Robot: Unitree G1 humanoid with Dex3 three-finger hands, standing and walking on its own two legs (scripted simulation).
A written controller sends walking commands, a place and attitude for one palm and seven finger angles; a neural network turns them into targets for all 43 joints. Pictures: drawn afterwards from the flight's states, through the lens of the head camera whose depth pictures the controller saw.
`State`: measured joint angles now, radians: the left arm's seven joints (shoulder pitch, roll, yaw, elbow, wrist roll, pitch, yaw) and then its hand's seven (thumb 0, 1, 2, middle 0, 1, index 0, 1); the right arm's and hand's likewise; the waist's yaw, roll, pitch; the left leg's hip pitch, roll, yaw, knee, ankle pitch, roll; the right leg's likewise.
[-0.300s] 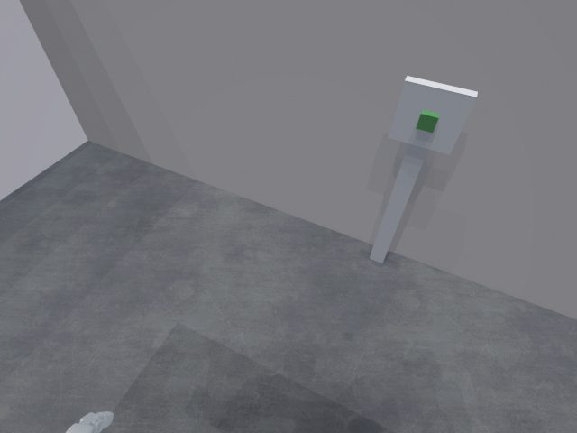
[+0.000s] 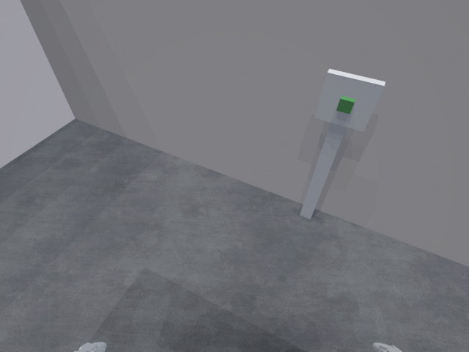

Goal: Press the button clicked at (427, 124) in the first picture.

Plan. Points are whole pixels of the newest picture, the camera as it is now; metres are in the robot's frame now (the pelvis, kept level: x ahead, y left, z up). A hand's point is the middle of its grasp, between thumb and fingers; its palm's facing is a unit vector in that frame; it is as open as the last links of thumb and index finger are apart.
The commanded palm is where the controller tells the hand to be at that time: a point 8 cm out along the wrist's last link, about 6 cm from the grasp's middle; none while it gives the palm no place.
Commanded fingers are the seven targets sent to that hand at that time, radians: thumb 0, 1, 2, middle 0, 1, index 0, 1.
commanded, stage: stand and wait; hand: left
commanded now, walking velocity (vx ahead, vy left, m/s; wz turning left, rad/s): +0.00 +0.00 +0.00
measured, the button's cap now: (345, 104) +0.90 -0.32 -0.05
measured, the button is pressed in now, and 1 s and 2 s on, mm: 0 0 0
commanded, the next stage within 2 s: look at it before walking up in 0.52 s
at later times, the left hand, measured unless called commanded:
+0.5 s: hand out of the picture +0.06 +0.23 -0.15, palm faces -0.03 -0.94 -0.34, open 7.4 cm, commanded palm none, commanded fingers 0.00 0.90 0.90 -0.20 -0.30 -0.20 -0.30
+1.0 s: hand out of the picture +0.05 +0.22 -0.15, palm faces -0.04 -0.94 -0.33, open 7.4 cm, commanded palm none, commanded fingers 0.00 0.90 0.90 -0.20 -0.30 -0.20 -0.30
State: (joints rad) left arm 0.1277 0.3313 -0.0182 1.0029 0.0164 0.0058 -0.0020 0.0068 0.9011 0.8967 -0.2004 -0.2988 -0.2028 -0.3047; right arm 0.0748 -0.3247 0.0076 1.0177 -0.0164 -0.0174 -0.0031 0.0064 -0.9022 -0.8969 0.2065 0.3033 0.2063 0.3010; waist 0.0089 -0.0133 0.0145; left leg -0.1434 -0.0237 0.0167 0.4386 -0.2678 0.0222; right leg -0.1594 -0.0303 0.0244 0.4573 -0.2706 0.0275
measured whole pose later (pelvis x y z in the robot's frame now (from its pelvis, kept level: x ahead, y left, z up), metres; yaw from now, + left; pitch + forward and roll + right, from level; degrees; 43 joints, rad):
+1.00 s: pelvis -0.02 -0.02 +0.01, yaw +0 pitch -2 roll +0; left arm 0.15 0.33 -0.01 1.08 0.02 -0.01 0.00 0.01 0.90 0.90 -0.20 -0.30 -0.20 -0.30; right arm 0.13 -0.34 0.00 1.12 -0.01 -0.01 0.00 0.01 -0.90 -0.90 0.21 0.30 0.20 0.30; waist 0.00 0.00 0.03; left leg -0.13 0.01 0.01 0.37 -0.20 -0.01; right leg -0.15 0.00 0.02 0.38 -0.20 0.00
